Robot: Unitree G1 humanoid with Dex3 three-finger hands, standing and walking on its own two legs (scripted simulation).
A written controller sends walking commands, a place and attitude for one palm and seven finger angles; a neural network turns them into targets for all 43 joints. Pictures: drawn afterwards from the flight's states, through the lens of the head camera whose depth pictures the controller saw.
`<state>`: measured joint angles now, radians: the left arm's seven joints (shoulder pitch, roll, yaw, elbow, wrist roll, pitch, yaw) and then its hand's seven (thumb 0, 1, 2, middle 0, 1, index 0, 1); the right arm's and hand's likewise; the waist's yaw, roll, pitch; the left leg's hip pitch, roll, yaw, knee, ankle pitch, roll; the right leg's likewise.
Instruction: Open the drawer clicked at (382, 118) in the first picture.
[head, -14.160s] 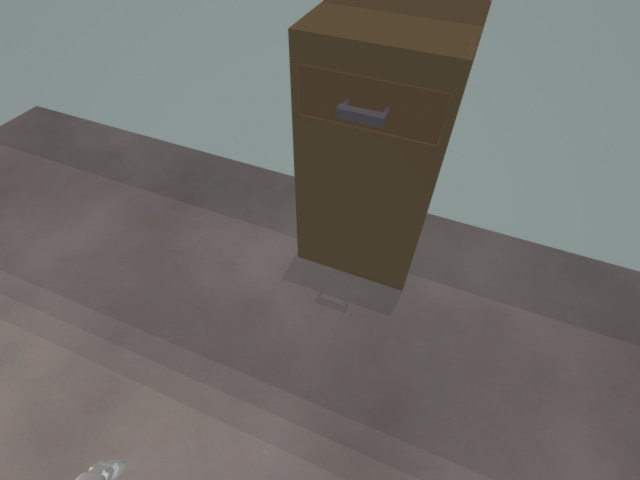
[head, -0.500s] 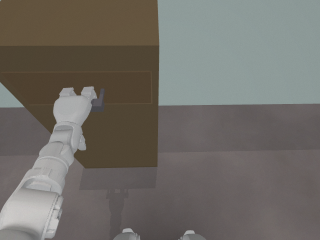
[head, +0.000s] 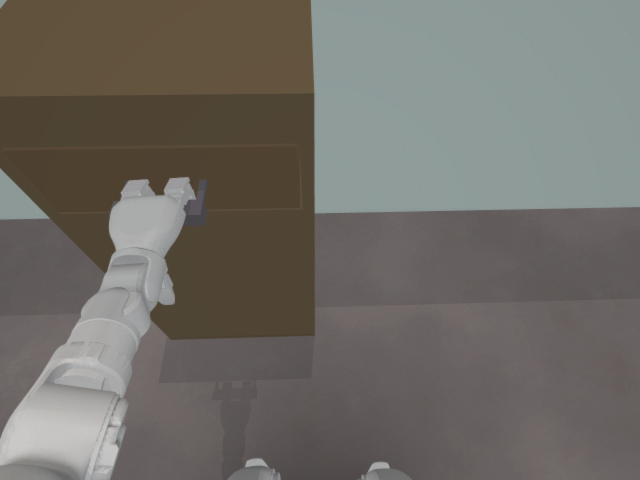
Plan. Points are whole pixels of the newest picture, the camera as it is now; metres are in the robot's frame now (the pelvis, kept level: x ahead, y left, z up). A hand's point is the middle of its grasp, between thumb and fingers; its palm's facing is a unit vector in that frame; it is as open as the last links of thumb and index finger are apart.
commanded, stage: close the thumb around the handle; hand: left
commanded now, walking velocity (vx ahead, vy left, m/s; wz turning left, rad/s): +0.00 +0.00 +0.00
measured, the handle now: (163, 200) +0.50 +0.22 +0.01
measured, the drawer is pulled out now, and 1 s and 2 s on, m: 0.00 0.01 0.14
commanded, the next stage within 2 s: pull the drawer open in 0.68 s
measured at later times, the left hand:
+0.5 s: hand (164, 237) +0.45 +0.22 -0.01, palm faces -0.06 -0.02 -1.00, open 7.1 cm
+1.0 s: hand (163, 244) +0.44 +0.22 -0.01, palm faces -0.06 -0.04 -1.00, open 6.0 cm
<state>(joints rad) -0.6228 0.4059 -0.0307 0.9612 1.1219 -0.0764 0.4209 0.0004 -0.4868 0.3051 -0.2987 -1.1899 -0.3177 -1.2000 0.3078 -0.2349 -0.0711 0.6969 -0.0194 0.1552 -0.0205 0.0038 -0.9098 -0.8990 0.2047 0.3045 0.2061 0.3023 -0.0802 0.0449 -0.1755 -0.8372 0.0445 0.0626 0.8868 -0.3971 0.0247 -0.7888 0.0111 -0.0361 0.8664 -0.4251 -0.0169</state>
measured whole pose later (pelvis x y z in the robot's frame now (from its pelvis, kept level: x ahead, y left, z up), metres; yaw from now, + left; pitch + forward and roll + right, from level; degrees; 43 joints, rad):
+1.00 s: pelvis +0.01 +0.00 +0.00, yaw -1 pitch +20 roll -1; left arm -0.56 0.41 -0.03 0.89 1.10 -0.06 0.40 0.01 0.65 0.76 -0.31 -1.34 -0.39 -1.35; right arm 0.32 -0.24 -0.08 0.68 -0.02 0.16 -0.02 0.00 -0.91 -0.90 0.20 0.30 0.21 0.30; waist -0.07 0.05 -0.18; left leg -0.81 0.05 0.07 0.87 -0.40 0.02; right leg -0.77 0.02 -0.02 0.85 -0.43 -0.01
